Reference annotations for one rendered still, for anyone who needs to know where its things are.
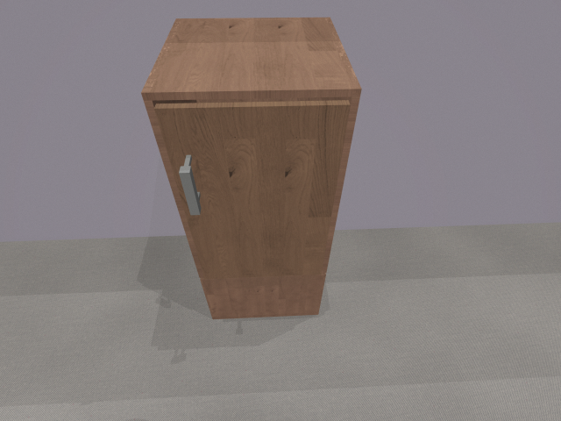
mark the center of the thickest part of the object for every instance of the handle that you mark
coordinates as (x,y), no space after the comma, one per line
(189,187)

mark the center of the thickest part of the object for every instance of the cupboard door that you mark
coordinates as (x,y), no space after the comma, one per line
(267,174)

